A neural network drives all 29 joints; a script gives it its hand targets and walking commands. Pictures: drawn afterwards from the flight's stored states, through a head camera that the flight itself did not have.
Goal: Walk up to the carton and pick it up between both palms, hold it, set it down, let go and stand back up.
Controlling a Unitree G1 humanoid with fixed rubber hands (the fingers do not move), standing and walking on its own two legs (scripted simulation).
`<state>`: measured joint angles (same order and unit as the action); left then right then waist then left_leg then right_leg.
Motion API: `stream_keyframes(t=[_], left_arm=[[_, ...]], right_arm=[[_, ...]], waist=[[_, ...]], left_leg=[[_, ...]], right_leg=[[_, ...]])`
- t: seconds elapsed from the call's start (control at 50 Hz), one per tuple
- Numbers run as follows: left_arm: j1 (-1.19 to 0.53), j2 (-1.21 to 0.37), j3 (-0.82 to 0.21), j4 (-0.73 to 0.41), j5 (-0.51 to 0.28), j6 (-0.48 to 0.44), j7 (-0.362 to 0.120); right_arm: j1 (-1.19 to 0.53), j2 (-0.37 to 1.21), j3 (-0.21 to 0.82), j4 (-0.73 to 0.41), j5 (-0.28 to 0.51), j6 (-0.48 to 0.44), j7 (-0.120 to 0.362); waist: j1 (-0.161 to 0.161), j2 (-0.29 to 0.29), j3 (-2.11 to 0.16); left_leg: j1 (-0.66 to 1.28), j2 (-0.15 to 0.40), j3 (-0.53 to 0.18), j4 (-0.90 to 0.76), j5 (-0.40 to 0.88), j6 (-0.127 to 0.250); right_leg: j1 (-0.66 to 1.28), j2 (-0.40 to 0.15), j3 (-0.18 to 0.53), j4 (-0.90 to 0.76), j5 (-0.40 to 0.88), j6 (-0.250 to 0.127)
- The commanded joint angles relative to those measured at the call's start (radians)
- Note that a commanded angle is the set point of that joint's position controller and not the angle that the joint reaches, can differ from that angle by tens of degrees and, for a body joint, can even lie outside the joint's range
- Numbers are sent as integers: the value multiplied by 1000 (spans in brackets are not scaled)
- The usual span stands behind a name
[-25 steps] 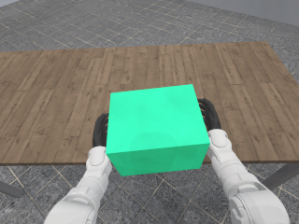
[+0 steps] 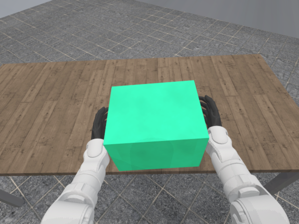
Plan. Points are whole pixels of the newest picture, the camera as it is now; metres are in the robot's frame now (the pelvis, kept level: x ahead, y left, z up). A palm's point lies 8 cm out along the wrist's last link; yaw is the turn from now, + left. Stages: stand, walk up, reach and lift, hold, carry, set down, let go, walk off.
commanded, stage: reach and lift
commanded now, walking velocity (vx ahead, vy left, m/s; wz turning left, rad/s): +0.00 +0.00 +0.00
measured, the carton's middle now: (155, 126) +0.39 -0.03 +0.04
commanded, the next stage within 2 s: hold in 1.84 s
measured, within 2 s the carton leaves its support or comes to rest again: neither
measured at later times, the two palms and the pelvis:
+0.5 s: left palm (85, 122) +0.37 +0.15 +0.12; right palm (215, 108) +0.36 -0.18 +0.13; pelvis +0.02 +0.00 +0.01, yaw +0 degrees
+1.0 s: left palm (79, 120) +0.34 +0.15 +0.17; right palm (225, 112) +0.33 -0.18 +0.15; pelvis -0.02 +0.00 +0.02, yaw -1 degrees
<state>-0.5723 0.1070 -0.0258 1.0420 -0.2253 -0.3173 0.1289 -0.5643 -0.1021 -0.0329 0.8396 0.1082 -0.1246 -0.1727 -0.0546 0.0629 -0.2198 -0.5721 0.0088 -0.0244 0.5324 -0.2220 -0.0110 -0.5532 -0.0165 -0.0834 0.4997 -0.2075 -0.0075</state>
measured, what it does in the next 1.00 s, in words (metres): stands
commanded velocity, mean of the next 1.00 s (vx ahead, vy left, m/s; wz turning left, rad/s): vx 0.00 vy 0.00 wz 0.00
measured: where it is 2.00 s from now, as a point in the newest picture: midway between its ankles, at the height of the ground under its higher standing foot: outside the picture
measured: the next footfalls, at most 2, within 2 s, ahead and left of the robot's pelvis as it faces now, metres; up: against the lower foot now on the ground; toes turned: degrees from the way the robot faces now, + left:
none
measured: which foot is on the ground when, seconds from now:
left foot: down 0.00-1.00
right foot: down 0.00-1.00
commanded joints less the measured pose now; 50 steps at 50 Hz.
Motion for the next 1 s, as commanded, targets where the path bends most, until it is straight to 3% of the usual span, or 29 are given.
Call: stream_keyframes(t=[0.0, 0.18, 0.28, 0.4, 0.44, 0.48, 0.5, 0.54, 0.58, 0.64, 0.7, 0.72, 0.78, 0.82, 0.84, 0.9, 0.98], left_arm=[[-894, -771, -399, -622, 93, -29, -116], [-694, -768, -495, -999, 116, 287, -104], [-600, -751, -477, -1088, 143, 440, -126], [-512, -720, -416, -1105, 200, 561, -173], [-460, -690, -469, -1220, 200, 605, -185], [-469, -664, -492, -1288, 181, 640, -191], [-474, -662, -473, -1285, 184, 657, -194], [-422, -629, -427, -1230, 191, 693, -217], [-428, -651, -431, -1227, 204, 706, -232], [-442, -642, -394, -1188, 214, 717, -240], [-544, -676, -422, -1217, 191, 718, -236], [-531, -694, -411, -1162, 190, 726, -234], [-591, -714, -415, -1121, 184, 740, -216], [-613, -711, -388, -1079, 202, 752, -214], [-634, -713, -356, -1058, 204, 755, -214], [-644, -722, -341, -997, 208, 746, -206], [-729, -727, -263, -897, 231, 739, -218]], right_arm=[[-648, 831, 532, -428, -5, 0, 181], [-551, 719, 601, -736, 97, 186, 146], [-534, 667, 594, -835, 127, 260, 127], [-511, 621, 549, -839, 131, 301, 111], [-496, 648, 621, -914, 165, 321, 102], [-501, 633, 614, -960, 174, 340, 98], [-494, 633, 601, -946, 176, 355, 96], [-486, 601, 587, -947, 168, 371, 96], [-514, 597, 566, -968, 166, 369, 105], [-529, 585, 532, -920, 141, 370, 112], [-642, 633, 533, -960, 151, 358, 132], [-695, 625, 523, -969, 140, 352, 137], [-752, 647, 497, -916, 117, 352, 153], [-763, 627, 454, -840, 97, 354, 163], [-779, 648, 440, -808, 91, 356, 166], [-805, 652, 418, -778, 79, 339, 172], [-869, 678, 340, -641, 26, 332, 181]], waist=[[-18, -50, -692], [1, -44, -632], [2, -45, -534], [-5, -45, -393], [-18, -9, -448], [-37, -11, -431], [-30, -1, -377], [-16, -38, -312], [-17, -13, -322], [-16, -39, -250], [-8, -39, -260], [2, -47, -249], [15, -42, -254], [6, -23, -253], [20, -43, -262], [23, -59, -279], [24, -78, -223]], left_leg=[[299, -52, -68, -30, 416, -50], [447, -46, -86, -37, 584, -70], [482, -55, -82, -69, 587, -66], [525, -64, -73, -122, 546, -60], [558, -52, -56, -111, 650, -59], [567, -47, -48, -117, 636, -61], [553, -48, -45, -123, 613, -64], [533, -49, -32, -144, 566, -53], [561, -49, -28, -150, 551, -53], [550, -39, -21, -175, 477, -44], [513, -43, -12, -195, 367, -39], [498, -39, -13, -203, 314, -33], [512, -37, -9, -227, 233, -20], [513, -35, -4, -232, 195, -24], [508, -37, 5, -242, 177, -17], [490, -39, 6, -243, 166, -10], [426, -40, 19, -288, -13, 14]], right_leg=[[443, 53, 95, -33, 446, 33], [474, 76, 96, -78, 527, 27], [549, 77, 94, -96, 607, 37], [617, 75, 80, -125, 638, 47], [663, 77, 76, -121, 729, 63], [671, 78, 70, -125, 718, 69], [664, 76, 73, -132, 699, 67], [672, 75, 65, -151, 648, 67], [655, 77, 63, -158, 604, 62], [647, 77, 53, -182, 521, 56], [615, 74, 45, -188, 386, 47], [598, 72, 43, -192, 320, 41], [557, 71, 43, -203, 247, 28], [528, 68, 33, -214, 176, 21], [537, 69, 33, -218, 168, 22], [562, 59, 43, -218, 180, 21], [545, 47, 38, -235, 34, 16]])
